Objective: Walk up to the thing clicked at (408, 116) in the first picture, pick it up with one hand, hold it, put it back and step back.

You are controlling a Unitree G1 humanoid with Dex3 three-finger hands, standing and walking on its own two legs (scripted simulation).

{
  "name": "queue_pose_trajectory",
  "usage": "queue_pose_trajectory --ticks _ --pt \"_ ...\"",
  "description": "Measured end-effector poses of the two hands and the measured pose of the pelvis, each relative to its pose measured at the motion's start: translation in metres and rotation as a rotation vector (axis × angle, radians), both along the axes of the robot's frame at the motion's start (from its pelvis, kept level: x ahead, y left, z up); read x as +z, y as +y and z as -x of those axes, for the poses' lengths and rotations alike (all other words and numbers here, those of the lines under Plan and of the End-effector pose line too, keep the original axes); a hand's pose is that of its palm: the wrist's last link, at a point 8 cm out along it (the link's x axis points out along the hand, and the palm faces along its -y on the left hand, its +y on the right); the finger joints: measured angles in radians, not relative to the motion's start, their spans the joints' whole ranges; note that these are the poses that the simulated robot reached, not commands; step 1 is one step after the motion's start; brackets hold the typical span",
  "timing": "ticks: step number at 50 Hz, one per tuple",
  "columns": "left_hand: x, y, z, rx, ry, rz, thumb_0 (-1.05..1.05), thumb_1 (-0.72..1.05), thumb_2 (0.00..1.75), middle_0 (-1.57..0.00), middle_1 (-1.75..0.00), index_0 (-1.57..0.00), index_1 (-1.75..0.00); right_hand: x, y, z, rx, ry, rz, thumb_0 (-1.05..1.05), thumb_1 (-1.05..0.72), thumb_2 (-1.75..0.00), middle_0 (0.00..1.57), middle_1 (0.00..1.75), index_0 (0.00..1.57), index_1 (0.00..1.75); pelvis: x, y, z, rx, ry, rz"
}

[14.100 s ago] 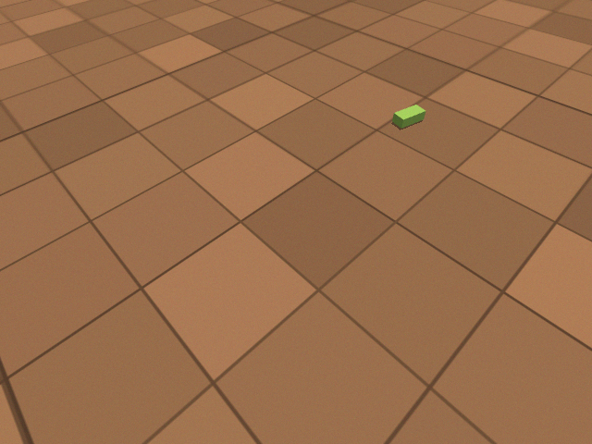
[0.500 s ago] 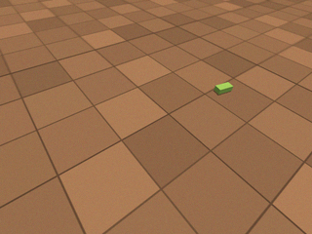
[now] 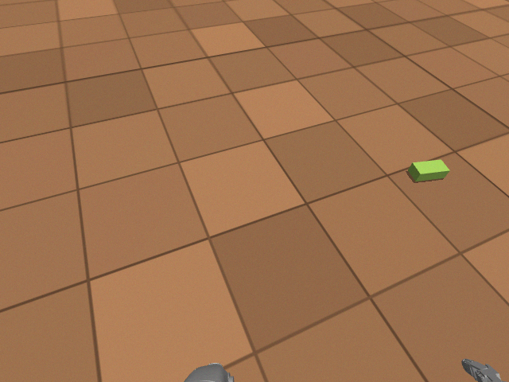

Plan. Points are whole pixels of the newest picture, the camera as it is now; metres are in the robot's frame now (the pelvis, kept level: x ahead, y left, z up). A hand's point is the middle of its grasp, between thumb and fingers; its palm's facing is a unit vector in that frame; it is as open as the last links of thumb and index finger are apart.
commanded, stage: walk up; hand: left
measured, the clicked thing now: (428, 170) +1.27 -0.85 -0.71
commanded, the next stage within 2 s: none
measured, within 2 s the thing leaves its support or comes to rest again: neither
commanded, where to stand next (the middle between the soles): +0.95 -1.14 m, yaw +15 degrees
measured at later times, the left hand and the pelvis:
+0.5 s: hand (228, 314) +0.25 +0.09 -0.11, palm faces +0.14 -0.93 -0.35, open 7.4 cm; pelvis +0.20 -0.21 +0.02, yaw +7 degrees
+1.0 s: hand (302, 233) +0.45 -0.06 -0.14, palm faces +0.10 -0.95 -0.31, open 7.4 cm; pelvis +0.39 -0.36 +0.00, yaw +9 degrees
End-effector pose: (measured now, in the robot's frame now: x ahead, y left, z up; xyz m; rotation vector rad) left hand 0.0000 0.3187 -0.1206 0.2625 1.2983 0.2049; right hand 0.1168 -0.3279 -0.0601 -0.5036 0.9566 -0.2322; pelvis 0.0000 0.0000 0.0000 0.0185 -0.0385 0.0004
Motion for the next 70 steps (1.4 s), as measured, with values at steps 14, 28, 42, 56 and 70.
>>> queue_pose_trajectory --ticks 14,28,42,56,70 --pt "0.032 -0.106 -0.220 -0.073 -0.266 -0.007 0.01 0.91 0.89 -0.20 -0.30 -0.20 -0.30 0.005 -0.155 -0.031 -0.073 0.195 0.061 0.01 -0.90 -0.90 0.21 0.31 0.21 0.30 0.005 -0.127 -0.119 0.059 0.005 -0.010" --pt "0.045 -0.205 -0.230 0.117 -0.156 -0.060 0.01 0.91 0.89 -0.20 -0.30 -0.20 -0.30 -0.004 -0.219 -0.217 0.091 0.184 0.004 0.01 -0.91 -0.90 0.20 0.30 0.20 0.30 0.021 -0.221 -0.228 0.131 0.016 0.037" --pt "0.003 -0.281 -0.340 0.077 -0.102 0.033 0.01 0.91 0.89 -0.20 -0.30 -0.20 -0.30 0.018 -0.289 -0.316 0.072 0.101 0.090 0.01 -0.90 -0.90 0.21 0.30 0.21 0.30 0.009 -0.287 -0.330 0.147 0.012 -0.009" --pt "0.028 -0.390 -0.479 0.066 -0.237 -0.088 0.01 0.91 0.89 -0.20 -0.30 -0.20 -0.30 -0.016 -0.463 -0.398 0.009 0.238 0.143 0.01 -0.90 -0.90 0.20 0.30 0.21 0.30 -0.010 -0.422 -0.431 0.178 0.026 0.023" --pt "0.012 -0.478 -0.496 0.180 -0.123 -0.036 0.01 0.91 0.89 -0.20 -0.30 -0.20 -0.30 -0.014 -0.472 -0.516 0.168 0.183 0.054 0.01 -0.90 -0.90 0.20 0.30 0.21 0.30 0.002 -0.487 -0.519 0.219 0.020 0.035"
